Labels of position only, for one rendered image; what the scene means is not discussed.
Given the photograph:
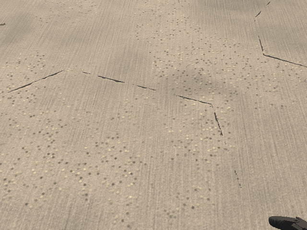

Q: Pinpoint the right robot hand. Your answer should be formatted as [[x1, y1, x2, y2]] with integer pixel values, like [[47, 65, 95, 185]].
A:
[[269, 216, 307, 230]]

